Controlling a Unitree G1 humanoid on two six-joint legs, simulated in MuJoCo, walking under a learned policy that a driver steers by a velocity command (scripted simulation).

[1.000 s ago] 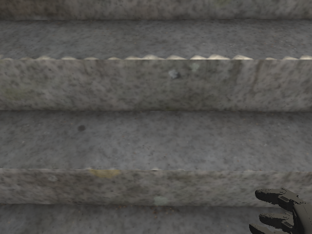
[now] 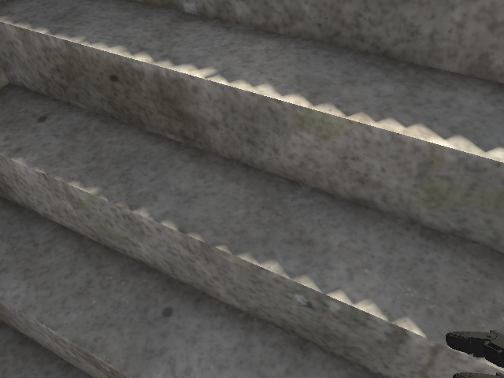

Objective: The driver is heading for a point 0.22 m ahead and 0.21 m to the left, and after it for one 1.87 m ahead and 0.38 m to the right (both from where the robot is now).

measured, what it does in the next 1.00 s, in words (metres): climbs, turning right: left foot, then right foot 0.21 m higher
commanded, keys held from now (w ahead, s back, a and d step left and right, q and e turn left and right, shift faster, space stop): w+q+shift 0.16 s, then w+e+shift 0.84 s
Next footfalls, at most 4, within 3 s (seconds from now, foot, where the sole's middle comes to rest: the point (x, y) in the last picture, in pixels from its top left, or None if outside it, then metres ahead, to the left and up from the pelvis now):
0.20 left None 0.22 0.07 -0.68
0.76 right None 0.42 -0.05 -0.47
0.98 left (183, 342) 0.53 0.18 -0.48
1.34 right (365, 268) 0.55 -0.19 -0.27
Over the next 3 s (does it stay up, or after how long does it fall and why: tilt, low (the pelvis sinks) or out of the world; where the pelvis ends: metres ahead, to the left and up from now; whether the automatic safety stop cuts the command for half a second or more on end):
stays up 1.39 -0.16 0.95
